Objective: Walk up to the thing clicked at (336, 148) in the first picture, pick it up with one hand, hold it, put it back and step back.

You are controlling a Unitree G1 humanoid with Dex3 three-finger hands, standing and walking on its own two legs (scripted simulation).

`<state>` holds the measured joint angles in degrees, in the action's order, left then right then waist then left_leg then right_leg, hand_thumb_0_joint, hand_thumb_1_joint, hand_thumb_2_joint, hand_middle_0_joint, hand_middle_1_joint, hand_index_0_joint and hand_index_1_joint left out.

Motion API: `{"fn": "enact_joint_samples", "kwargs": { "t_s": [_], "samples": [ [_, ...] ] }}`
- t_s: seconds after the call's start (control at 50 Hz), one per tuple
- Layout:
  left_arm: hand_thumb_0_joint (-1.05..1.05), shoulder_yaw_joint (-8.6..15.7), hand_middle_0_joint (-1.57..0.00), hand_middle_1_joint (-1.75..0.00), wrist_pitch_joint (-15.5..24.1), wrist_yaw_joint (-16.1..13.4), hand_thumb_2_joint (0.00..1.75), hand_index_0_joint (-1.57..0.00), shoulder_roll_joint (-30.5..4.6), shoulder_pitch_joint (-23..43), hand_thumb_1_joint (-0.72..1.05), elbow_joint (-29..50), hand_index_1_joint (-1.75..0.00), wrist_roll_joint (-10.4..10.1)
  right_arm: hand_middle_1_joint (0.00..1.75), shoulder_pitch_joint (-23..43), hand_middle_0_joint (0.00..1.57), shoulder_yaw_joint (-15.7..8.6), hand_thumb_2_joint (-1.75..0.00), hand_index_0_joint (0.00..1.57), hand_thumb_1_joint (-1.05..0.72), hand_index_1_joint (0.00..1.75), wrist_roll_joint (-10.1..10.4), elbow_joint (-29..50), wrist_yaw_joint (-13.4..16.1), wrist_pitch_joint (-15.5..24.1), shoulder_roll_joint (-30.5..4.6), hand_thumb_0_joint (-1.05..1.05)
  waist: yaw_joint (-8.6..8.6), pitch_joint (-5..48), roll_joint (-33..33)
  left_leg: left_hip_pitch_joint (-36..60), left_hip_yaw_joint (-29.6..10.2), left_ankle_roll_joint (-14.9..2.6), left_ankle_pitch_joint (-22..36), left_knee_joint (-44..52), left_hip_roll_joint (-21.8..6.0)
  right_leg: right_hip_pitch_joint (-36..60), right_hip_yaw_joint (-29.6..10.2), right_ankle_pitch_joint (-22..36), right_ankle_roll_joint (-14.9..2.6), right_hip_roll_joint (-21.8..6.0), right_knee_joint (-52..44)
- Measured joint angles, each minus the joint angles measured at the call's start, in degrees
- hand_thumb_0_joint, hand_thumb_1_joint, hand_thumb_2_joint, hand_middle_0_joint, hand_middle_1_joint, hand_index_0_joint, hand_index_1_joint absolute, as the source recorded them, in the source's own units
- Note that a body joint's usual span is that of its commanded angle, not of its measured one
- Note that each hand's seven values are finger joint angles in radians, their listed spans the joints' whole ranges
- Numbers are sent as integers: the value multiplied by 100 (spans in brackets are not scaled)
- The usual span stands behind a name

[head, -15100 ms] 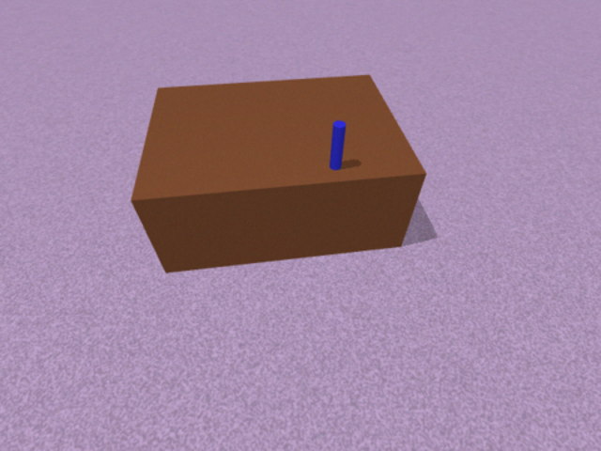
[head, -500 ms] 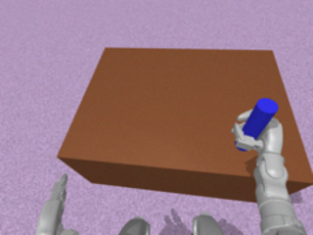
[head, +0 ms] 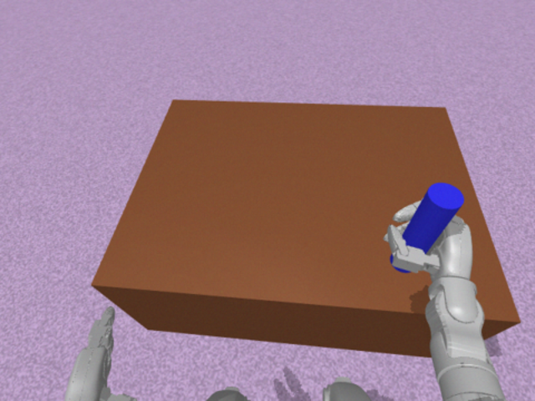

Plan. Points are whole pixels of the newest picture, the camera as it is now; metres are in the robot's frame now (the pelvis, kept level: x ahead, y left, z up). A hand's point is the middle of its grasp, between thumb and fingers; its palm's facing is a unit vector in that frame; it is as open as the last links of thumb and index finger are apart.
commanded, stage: lift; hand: right
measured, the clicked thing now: (421, 233) +0.35 -0.19 +0.06
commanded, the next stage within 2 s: hold in 0.18 s
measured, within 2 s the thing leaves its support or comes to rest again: neither
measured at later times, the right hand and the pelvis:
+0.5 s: hand (415, 243) +0.33 -0.18 +0.06, palm faces +0.16 +0.99 +0.00, open 5.3 cm; pelvis +0.00 +0.00 +0.01, yaw +0 degrees
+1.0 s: hand (414, 244) +0.32 -0.17 +0.07, palm faces +0.16 +0.99 +0.01, open 5.3 cm; pelvis -0.01 +0.00 +0.02, yaw +0 degrees
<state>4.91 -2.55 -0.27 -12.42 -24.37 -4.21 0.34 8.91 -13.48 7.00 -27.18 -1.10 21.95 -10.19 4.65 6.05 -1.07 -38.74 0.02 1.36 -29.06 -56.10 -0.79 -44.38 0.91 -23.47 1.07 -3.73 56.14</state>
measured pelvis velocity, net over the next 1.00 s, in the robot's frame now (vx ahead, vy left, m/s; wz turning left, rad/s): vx -0.01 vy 0.00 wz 0.00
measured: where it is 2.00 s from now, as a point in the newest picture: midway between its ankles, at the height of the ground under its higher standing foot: outside the picture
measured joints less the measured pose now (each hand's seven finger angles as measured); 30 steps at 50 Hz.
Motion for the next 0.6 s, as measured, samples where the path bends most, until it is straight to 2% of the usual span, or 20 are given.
{"fn": "enact_joint_samples", "kwargs": {
  "t_s": [0.48, 0.6],
  "samples": [
    [-1, 105, -5, -5, 14, -113, 4, -6, -7, 210, -53, -632, -6, -81, 116, -367, 102, 232, -115, 101, -16, 115, 110, 480, 76, -215, 52, 0, -140, -103, 52, 504, -51, 30, 181, 406, -50, 538, 74, 174, -33, 53, -431],
    [-1, 67, -5, -5, 57, -151, 5, -6, 12, 278, -53, -738, -6, -86, 116, -410, 102, 284, -116, 101, -16, 114, 92, 507, 103, -294, 101, 0, -147, -128, 48, 677, -34, 29, 222, 518, -56, 706, 62, 220, -31, 63, -544]
  ]
}}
